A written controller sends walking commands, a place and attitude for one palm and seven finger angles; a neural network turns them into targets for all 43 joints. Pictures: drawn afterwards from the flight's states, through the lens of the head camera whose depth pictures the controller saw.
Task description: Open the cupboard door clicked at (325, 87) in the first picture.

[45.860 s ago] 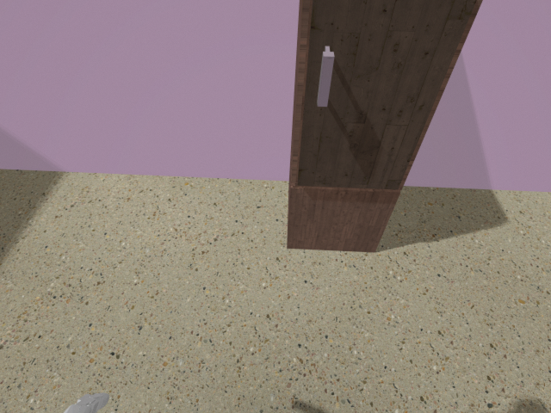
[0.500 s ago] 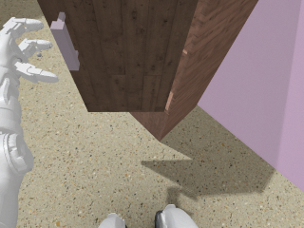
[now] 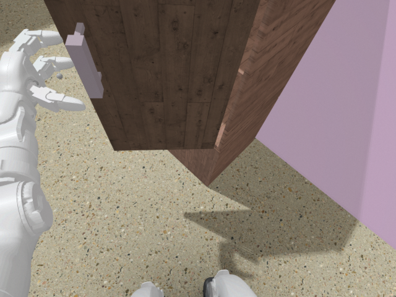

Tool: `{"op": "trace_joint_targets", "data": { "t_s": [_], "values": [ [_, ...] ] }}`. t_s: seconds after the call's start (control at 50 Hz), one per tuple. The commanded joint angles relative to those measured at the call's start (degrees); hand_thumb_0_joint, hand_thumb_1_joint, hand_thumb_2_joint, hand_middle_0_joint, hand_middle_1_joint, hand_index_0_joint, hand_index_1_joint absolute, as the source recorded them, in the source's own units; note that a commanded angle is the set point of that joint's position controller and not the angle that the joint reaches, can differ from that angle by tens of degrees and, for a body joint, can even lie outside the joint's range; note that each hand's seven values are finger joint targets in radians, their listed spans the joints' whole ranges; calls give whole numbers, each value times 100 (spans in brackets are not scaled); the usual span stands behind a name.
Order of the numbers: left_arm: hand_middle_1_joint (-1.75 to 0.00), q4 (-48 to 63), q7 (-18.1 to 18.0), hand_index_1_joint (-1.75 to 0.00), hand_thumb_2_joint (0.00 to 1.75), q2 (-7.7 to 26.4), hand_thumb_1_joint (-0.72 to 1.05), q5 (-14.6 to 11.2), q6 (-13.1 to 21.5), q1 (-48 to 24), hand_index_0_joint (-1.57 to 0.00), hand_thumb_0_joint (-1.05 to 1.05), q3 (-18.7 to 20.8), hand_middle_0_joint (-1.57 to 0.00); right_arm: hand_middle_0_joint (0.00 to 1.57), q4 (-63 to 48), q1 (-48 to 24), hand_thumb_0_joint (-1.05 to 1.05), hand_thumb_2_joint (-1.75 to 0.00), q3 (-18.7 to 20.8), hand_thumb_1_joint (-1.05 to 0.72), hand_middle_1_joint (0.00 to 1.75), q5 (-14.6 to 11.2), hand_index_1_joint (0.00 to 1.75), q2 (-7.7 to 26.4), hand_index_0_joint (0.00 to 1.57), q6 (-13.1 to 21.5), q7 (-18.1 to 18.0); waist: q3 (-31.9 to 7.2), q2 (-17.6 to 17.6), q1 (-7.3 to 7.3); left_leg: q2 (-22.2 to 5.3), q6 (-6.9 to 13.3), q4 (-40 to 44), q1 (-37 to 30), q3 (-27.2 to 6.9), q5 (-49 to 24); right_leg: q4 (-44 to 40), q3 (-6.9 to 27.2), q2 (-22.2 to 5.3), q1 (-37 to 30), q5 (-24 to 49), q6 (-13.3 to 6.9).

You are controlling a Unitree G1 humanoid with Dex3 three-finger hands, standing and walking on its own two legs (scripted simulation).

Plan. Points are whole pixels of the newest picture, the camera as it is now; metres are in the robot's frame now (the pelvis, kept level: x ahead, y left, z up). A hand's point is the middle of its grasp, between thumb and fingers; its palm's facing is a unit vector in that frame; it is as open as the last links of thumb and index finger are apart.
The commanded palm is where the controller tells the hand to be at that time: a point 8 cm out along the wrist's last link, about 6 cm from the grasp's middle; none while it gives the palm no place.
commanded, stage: slide the fingers in behind the handle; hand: left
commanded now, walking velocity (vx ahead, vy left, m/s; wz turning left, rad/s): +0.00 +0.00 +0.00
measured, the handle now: (88, 62) +0.55 +0.17 +0.11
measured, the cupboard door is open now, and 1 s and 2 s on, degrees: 48 48 48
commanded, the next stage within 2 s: move the hooked fingers beside the handle in 1.20 s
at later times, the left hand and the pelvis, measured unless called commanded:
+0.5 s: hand (66, 81) +0.50 +0.20 +0.11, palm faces +0.05 -1.00 -0.01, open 14.8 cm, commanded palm +0.48 +0.21 +0.11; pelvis +0.00 -0.01 +0.00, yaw +3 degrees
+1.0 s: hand (71, 83) +0.49 +0.19 +0.11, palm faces +0.09 -0.99 -0.04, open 15.3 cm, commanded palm +0.48 +0.18 +0.11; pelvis +0.00 -0.01 +0.00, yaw +5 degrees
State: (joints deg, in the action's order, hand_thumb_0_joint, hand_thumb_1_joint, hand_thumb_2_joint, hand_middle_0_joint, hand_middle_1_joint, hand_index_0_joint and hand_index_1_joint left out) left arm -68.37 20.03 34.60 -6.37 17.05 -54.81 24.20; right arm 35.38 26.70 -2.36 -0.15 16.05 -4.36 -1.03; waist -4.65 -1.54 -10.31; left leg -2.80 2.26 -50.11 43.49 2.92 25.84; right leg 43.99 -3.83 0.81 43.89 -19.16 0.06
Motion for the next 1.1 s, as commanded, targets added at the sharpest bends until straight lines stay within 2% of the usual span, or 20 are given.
{"op": "trace_joint_targets", "data": {
  "t_s": [0.0,0.02,0.06,0.1,0.22,0.28,0.3,0.34,0.36,0.4,0.42,0.48,0.52,0.58,0.64,0.78,0.94,0.96,1.06,1.08],
  "values": [
    [-120,1299,25,-120,30,855,-50,-107,379,-2669,-30,0,-308,-30,20,-230,873,0,-90,410,-90,30,19,30,1063,20,110,-28,-2523,-854,-90,9,-157,431,-2276,-626,-3286,-203,68,239,-668,1849,-114],
    [-120,1393,-9,-120,30,782,-50,-150,425,-2809,-30,0,-345,-30,20,-208,896,0,-90,410,-90,30,19,30,1055,20,124,-38,-2483,-924,-129,-9,-173,411,-2412,-671,-3512,-181,40,240,-581,1862,-132],
    [-120,1453,-57,-120,30,719,-50,-136,443,-2716,-30,0,-341,-30,20,-176,887,0,-90,432,-90,30,41,30,1051,20,132,-1,-2789,-986,-50,-20,-226,371,-2611,-708,-3756,-147,49,240,-599,1925,-126],
    [-120,1447,-89,-120,30,612,-50,-143,463,-2741,-30,0,-421,-30,20,-146,848,0,-90,438,-90,30,38,30,1043,20,141,10,-2677,-808,-79,-21,-215,378,-2530,-709,-3646,-163,48,241,-627,1916,-118],
    [-120,1664,-182,-120,30,78,-50,-202,558,-2910,-30,0,-788,-30,20,-95,781,0,-90,455,-90,30,45,30,992,20,195,39,-2769,-926,-132,-18,-246,322,-2788,-754,-3957,-125,18,231,-565,2015,-134],
    [-120,1482,-214,-120,30,-32,-50,-182,544,-2917,-30,0,-892,-30,20,-35,708,0,-90,446,-90,30,35,30,997,20,207,51,-2537,-656,-171,0,-229,366,-2565,-766,-3642,-150,20,224,-570,1938,-121],
    [-120,1564,-217,-120,30,-242,-50,-176,556,-3074,-30,0,-1072,-30,20,-21,674,0,-90,455,-90,30,38,30,975,20,222,55,-2530,-797,-229,8,-222,373,-2631,-755,-3575,-166,27,218,-500,1909,-113],
    [-120,1826,-257,-120,30,-218,-50,-185,633,-3126,-30,0,-1042,-30,20,14,694,0,-90,477,-90,30,54,30,967,20,261,63,-2889,-1047,-128,-10,-299,321,-2973,-842,-4014,-107,13,210,-502,1995,-135],
    [-120,1766,-273,-120,30,-383,-50,-180,620,-3006,-30,0,-1154,-30,20,16,679,0,-90,477,-90,30,54,30,956,20,263,79,-2890,-1058,-130,-19,-320,312,-3031,-857,-4112,-101,-1,213,-448,1986,-136],
    [-120,1629,-280,-120,30,-649,-50,-217,579,-3084,-30,0,-1345,-30,20,64,637,0,-90,477,-90,30,49,30,945,20,283,89,-2638,-751,-242,10,-248,324,-2804,-797,-3742,-168,4,221,-466,1958,-119],
    [-120,1656,-303,-120,30,-591,-50,-248,605,-3225,-30,0,-1306,-30,20,89,666,0,-90,465,-90,30,53,30,953,20,301,66,-2575,-707,-287,31,-215,335,-2738,-793,-3704,-163,-13,213,-533,2006,-130],
    [-120,1800,-311,-120,30,-645,-50,-196,635,-3294,-30,0,-1396,-30,20,118,631,0,-90,483,-90,30,60,30,952,20,327,76,-2813,-816,-247,52,-221,345,-2802,-796,-3657,-137,15,196,-593,2035,-132],
    [-120,1779,-317,-120,30,-894,-50,-240,646,-3288,-30,0,-1569,-30,20,133,625,0,-90,478,-90,30,54,30,923,20,367,84,-2753,-908,-283,51,-233,321,-2938,-823,-3844,-144,-12,200,-494,2041,-148],
    [-120,1598,-330,-120,30,-937,-50,-220,607,-3346,-30,0,-1640,-30,20,205,594,0,-90,475,-90,30,53,30,950,20,376,89,-2557,-703,-333,74,-200,353,-2708,-805,-3412,-172,1,196,-461,1924,-137],
    [-120,1838,-343,-120,30,-1214,-50,-230,665,-3388,-30,0,-1838,-30,20,235,600,0,-90,504,-90,30,68,30,913,20,441,110,-2892,-975,-282,62,-248,313,-3058,-875,-3808,-130,-16,187,-402,1986,-150],
    [-120,1649,-452,-120,30,-1813,-50,-234,628,-3618,-30,0,-2280,-30,20,365,543,0,-90,512,-90,30,77,30,906,20,536,142,-2556,-711,-461,90,-224,356,-2907,-909,-3291,-177,-56,173,-188,1732,-140],
    [-120,1599,-507,-120,30,-1883,-50,-209,647,-3933,-30,0,-2372,-30,20,463,531,0,-90,506,-90,30,84,30,924,20,622,154,-2649,-783,-527,141,-196,319,-2888,-923,-3194,-135,-24,148,-137,1729,-146],
    [-120,1631,-496,-120,30,-1728,-50,-195,674,-3879,-30,0,-2259,-30,20,465,550,0,-90,523,-90,30,90,30,938,20,623,158,-2762,-821,-452,131,-226,306,-2940,-956,-3305,-107,-32,144,-165,1730,-162],
    [-120,1691,-463,-120,30,-1840,-50,-235,683,-3871,-30,0,-2347,-30,20,465,521,0,-90,521,-90,30,82,30,926,20,636,171,-2783,-895,-440,105,-255,286,-3055,-989,-3542,-78,-52,153,-95,1755,-157],
    [-120,1633,-460,-120,30,-2004,-50,-246,661,-3812,-30,0,-2443,-30,20,448,504,0,-90,517,-90,30,76,30,908,20,644,180,-2753,-796,-478,118,-232,287,-3018,-966,-3426,-106,-57,161,-98,1742,-148]
  ]
}}
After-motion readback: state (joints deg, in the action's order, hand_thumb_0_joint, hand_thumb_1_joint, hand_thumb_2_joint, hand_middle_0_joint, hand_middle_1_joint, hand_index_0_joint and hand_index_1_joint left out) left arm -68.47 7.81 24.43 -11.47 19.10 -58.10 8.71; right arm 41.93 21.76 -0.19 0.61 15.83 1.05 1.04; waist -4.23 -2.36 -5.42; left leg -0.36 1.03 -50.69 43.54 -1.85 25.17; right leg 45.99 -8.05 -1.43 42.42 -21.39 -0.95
